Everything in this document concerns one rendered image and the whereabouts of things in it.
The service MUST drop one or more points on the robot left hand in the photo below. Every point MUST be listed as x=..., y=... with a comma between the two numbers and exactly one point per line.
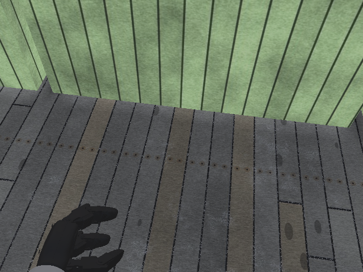
x=65, y=241

